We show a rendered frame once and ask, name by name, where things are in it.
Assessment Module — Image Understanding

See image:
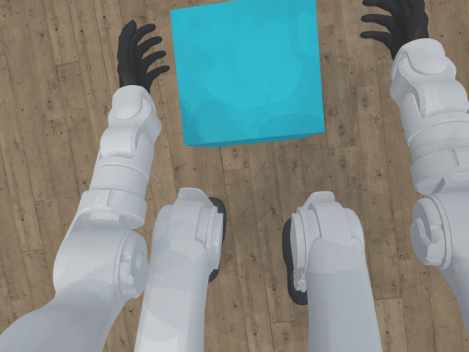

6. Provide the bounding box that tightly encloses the robot left forearm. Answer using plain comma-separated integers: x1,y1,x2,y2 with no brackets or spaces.
53,85,161,290

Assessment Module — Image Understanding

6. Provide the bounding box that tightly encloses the right robot shin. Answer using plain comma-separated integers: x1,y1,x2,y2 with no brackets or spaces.
292,191,365,290

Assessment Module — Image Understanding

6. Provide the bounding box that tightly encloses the robot right forearm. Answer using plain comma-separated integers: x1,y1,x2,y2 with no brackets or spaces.
390,38,469,195

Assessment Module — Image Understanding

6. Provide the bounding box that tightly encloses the carton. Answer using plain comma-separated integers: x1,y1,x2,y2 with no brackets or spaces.
170,0,325,147

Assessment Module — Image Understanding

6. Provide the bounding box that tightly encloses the right robot hand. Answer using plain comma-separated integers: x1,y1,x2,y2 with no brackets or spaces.
360,0,429,60

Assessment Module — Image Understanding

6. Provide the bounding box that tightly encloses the left robot upper arm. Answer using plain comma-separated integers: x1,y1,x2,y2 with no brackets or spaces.
0,230,149,352

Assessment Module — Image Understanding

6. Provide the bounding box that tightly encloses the left robot hand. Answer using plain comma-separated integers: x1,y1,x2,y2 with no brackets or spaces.
117,20,170,94

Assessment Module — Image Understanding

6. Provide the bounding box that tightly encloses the right robot upper arm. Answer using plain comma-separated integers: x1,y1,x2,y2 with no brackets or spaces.
410,191,469,336

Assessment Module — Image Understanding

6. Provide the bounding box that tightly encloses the robot left foot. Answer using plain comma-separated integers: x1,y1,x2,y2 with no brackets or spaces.
208,197,226,283

